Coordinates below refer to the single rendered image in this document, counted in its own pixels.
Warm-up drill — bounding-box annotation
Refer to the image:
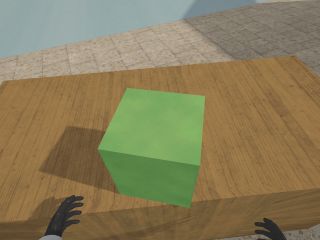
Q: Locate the left robot hand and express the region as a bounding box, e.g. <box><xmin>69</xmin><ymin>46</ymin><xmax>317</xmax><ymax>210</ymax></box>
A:
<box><xmin>44</xmin><ymin>195</ymin><xmax>84</xmax><ymax>237</ymax></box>

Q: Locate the carton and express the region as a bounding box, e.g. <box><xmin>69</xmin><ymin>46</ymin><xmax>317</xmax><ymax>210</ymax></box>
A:
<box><xmin>97</xmin><ymin>88</ymin><xmax>205</xmax><ymax>208</ymax></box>

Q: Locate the right robot hand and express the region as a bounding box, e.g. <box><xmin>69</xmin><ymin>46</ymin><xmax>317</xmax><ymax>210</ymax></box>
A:
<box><xmin>254</xmin><ymin>217</ymin><xmax>287</xmax><ymax>240</ymax></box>

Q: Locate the pedestal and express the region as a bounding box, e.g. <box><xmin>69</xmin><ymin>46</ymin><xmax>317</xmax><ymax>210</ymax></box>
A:
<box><xmin>0</xmin><ymin>55</ymin><xmax>320</xmax><ymax>240</ymax></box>

